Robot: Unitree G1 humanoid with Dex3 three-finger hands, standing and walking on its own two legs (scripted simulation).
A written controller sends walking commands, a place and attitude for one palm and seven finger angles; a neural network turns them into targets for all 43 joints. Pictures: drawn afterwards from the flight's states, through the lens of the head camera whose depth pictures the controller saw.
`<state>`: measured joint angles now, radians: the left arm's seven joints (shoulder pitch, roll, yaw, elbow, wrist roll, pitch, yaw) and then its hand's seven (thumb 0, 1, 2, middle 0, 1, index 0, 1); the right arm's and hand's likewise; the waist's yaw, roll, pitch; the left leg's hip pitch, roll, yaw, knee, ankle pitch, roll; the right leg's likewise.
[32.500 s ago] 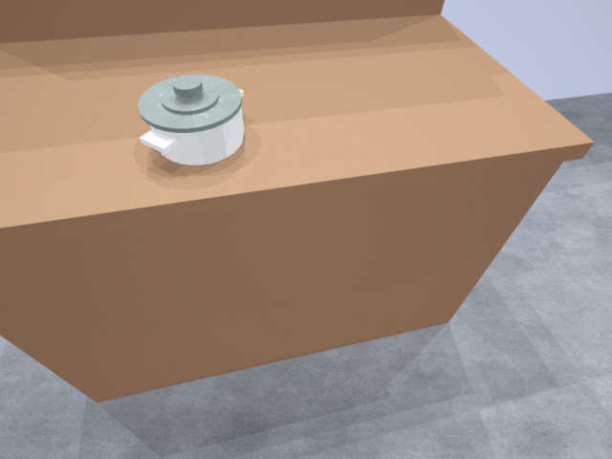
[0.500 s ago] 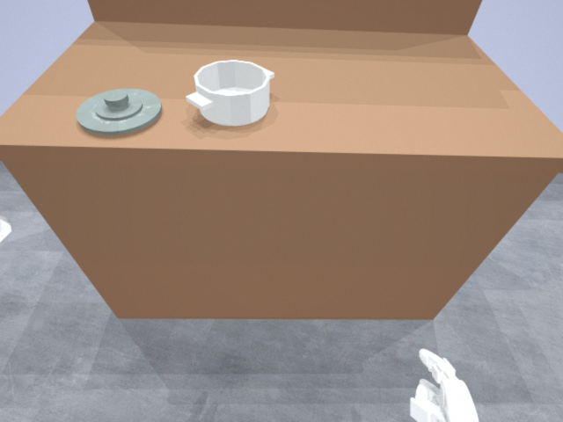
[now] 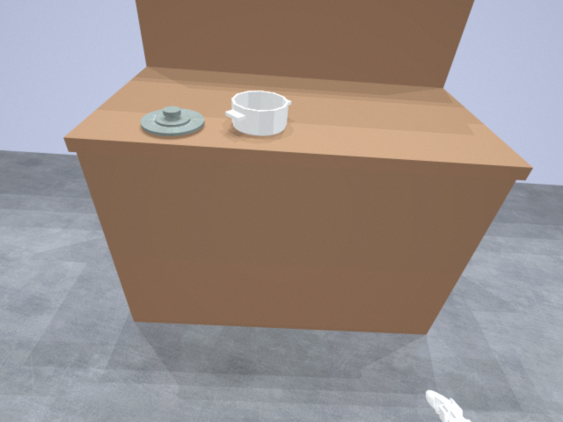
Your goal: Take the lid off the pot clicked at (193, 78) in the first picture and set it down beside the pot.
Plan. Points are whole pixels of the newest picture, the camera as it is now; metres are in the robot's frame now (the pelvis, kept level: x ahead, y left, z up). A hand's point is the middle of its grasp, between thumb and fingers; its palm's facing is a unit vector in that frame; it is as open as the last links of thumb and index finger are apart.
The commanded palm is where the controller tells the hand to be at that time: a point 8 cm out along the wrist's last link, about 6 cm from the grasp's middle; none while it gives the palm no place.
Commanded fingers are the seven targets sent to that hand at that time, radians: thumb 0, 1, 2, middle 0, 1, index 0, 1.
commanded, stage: stop stepping back and stand still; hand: left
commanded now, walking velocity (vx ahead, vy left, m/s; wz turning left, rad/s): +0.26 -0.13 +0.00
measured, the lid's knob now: (171, 111) +0.85 +0.35 +0.11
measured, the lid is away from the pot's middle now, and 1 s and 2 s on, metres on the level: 0.24 0.24 0.24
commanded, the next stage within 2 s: let the arm hang, fingers relaxed in 1.30 s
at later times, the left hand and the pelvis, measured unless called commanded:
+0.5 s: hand (78, 256) +0.21 +0.24 +0.21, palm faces +0.48 -0.79 -0.39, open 7.4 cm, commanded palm none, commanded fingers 0.00 0.90 0.90 -0.20 -0.30 -0.20 -0.30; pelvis -0.03 -0.01 +0.00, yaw +5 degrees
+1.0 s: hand out of the picture -0.01 +0.21 -0.15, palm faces +0.09 -0.94 -0.32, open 7.2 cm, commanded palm none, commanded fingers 0.00 0.90 0.90 -0.20 -0.30 -0.20 -0.30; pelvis +0.02 +0.00 +0.00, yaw +5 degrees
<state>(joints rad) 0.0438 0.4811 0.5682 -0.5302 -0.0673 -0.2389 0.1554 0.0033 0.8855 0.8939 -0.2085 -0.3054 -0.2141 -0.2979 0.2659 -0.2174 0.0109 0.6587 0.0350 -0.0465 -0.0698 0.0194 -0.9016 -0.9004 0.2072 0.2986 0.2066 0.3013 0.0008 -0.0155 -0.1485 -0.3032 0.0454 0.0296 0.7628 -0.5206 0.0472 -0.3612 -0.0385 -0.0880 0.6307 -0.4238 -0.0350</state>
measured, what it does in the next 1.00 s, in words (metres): steps on the spot: left foot, then right foot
